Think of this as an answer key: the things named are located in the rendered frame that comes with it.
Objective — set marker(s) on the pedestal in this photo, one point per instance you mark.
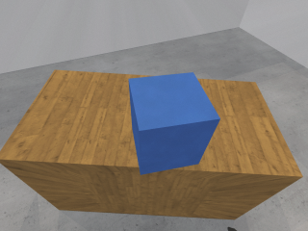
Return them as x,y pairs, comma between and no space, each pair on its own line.
75,147

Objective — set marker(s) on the carton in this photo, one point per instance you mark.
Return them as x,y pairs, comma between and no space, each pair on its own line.
173,121

